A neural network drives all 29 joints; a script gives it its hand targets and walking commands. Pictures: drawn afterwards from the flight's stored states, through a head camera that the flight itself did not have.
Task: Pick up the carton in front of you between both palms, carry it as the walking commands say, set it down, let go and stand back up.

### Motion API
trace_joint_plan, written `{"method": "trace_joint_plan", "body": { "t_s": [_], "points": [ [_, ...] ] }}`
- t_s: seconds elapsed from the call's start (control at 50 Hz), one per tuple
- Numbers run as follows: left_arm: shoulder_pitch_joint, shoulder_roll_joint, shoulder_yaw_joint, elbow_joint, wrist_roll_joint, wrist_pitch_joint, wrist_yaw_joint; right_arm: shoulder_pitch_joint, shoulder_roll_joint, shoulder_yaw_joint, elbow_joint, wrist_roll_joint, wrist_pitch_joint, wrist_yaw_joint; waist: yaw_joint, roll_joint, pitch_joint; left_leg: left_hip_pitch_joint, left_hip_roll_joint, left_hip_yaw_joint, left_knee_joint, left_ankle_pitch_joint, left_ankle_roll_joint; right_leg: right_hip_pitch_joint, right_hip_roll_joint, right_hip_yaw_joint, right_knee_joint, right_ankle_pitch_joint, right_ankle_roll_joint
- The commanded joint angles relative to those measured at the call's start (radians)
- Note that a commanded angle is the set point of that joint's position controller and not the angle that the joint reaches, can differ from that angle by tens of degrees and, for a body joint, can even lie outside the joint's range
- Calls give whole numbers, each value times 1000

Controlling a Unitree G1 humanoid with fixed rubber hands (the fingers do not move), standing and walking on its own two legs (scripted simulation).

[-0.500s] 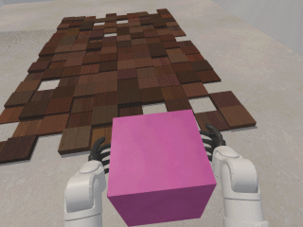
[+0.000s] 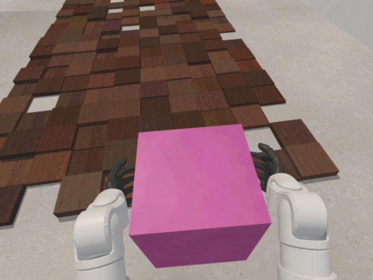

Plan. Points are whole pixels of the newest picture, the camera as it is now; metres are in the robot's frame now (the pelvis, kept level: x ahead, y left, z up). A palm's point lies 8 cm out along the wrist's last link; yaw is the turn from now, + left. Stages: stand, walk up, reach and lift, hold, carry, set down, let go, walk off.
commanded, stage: carry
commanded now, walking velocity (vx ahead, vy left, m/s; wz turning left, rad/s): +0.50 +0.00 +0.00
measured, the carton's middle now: (195, 200) +0.28 +0.00 +0.02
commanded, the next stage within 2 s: none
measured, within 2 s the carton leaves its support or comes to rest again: neither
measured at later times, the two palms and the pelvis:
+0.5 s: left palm (140, 47) +0.67 +0.13 +0.18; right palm (246, 37) +0.69 -0.17 +0.19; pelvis +0.31 -0.02 +0.00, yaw +2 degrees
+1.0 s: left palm (154, 11) +1.03 +0.12 +0.16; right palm (230, 5) +1.03 -0.18 +0.16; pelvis +0.64 -0.03 +0.01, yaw +0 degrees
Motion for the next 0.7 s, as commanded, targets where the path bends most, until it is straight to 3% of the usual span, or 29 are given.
{"method": "trace_joint_plan", "body": {
  "t_s": [0.0, 0.02, 0.04, 0.06, 0.1, 0.16, 0.24, 0.3, 0.38, 0.42, 0.44, 0.46, 0.48, 0.5, 0.52, 0.54, 0.56, 0.58, 0.62, 0.68],
  "points": [
    [-603, -837, -757, -136, -426, -2, -264, -483, 876, 705, -97, 429, 20, 251, -25, 206, -378, 666, 391, -691, -371, -135, 106, -536, 24, 111, 498, 63, -54],
    [-625, -850, -751, -139, -425, -5, -257, -522, 891, 717, -110, 440, 22, 250, -22, 110, -377, 619, 366, -594, -350, -54, 85, -540, -7, 124, 462, 115, -67],
    [-627, -857, -745, -129, -420, -5, -250, -539, 894, 715, -107, 447, 26, 250, -17, 76, -367, 562, 339, -516, -366, -35, 55, -540, -30, 120, 395, 161, -68],
    [-639, -862, -748, -131, -415, -8, -242, -562, 901, 724, -117, 457, 29, 251, -12, 83, -380, 542, 317, -444, -382, -26, 31, -523, -38, 107, 342, 198, -61],
    [-632, -847, -741, -111, -396, -9, -228, -580, 866, 720, -114, 462, 39, 251, -14, 96, -373, 544, 297, -373, -381, 28, 34, -542, -31, 73, 259, 215, -47],
    [-679, -792, -729, -70, -371, 2, -207, -637, 789, 709, -87, 470, 56, 251, -23, 110, -335, 590, 282, -310, -383, 109, 45, -643, -22, 31, 126, 253, -30],
    [-877, -709, -707, 7, -385, 37, -184, -824, 702, 658, 6, 490, 87, 240, -28, 136, -264, 598, 240, -219, -371, 246, 41, -698, -7, -14, -26, 359, -25],
    [-1019, -691, -667, 86, -422, 71, -174, -956, 685, 606, 104, 503, 114, 226, -42, 139, -235, 596, 213, -165, -342, 313, 49, -652, 15, -43, -139, 428, -45],
    [-1204, -695, -588, 204, -451, 101, -165, -1101, 710, 538, 256, 513, 142, 212, -58, 157, -208, 608, 205, -147, -270, 418, 38, -566, 50, -73, -257, 466, -89],
    [-1274, -707, -543, 270, -455, 107, -161, -1181, 742, 509, 312, 524, 147, 209, -30, 186, -266, 618, 196, -120, -137, 633, 13, -418, 105, -111, -299, 434, -108],
    [-1294, -711, -515, 314, -452, 107, -160, -1216, 757, 489, 349, 529, 150, 208, 15, 163, -338, 582, 167, -76, 26, 668, -15, -236, 147, -143, -360, 430, -107],
    [-1322, -719, -490, 350, -444, 106, -160, -1263, 767, 471, 373, 536, 150, 207, 59, 99, -421, 465, 133, -53, 238, 515, -40, -19, 118, -114, -375, 387, -98],
    [-1312, -716, -448, 406, -436, 108, -160, -1314, 782, 459, 399, 539, 151, 204, 89, -32, -496, 242, 87, -81, 461, 173, -59, 190, -79, 164, -329, 370, -108],
    [-1372, -726, -436, 416, -439, 99, -161, -1335, 842, 450, 420, 540, 156, 205, 67, -271, -546, -90, -78, -156, 737, -370, -90, 393, -296, 628, -462, 343, -275],
    [-1385, -781, -422, 445, -455, 103, -167, -1362, 850, 431, 459, 522, 153, 201, 59, -222, -543, -188, -26, -271, 849, -383, -63, 392, -287, 627, -477, 328, -291],
    [-1445, -830, -423, 420, -474, 93, -175, -1392, 889, 417, 462, 521, 145, 197, 65, -166, -506, -238, -2, -281, 864, -342, -47, 345, -244, 538, -458, 401, -272],
    [-1523, -877, -431, 373, -493, 85, -180, -1437, 932, 406, 438, 523, 134, 192, 57, -72, -477, -235, 31, -289, 810, -292, -39, 274, -222, 443, -441, 479, -244],
    [-1578, -916, -438, 338, -511, 78, -182, -1475, 962, 395, 417, 522, 125, 187, 52, -31, -471, -229, 52, -291, 746, -260, -41, 232, -203, 372, -438, 529, -225],
    [-1597, -959, -440, 297, -517, 71, -180, -1449, 980, 381, 407, 489, 114, 172, 47, -47, -499, -213, 53, -272, 687, -232, -50, 221, -187, 316, -455, 533, -213],
    [-1535, -962, -458, 255, -497, 62, -179, -1359, 981, 399, 377, 436, 94, 150, 57, -74, -522, -347, 40, -228, 679, -218, -55, 335, -174, 261, -415, 750, -213]
  ]
}}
